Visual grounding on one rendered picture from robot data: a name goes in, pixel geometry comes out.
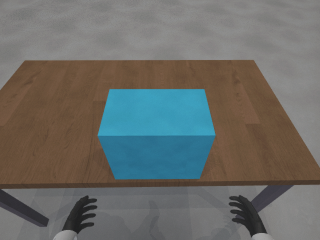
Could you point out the right robot hand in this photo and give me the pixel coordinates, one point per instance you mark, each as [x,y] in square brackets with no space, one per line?
[252,220]

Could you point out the table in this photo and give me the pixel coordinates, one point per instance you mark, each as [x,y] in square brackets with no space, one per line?
[51,112]

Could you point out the carton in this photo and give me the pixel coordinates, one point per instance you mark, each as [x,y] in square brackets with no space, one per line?
[156,133]

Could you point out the left robot hand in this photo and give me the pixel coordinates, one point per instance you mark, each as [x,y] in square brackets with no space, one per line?
[76,216]

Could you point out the left robot forearm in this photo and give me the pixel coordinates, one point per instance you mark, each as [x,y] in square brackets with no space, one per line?
[66,235]

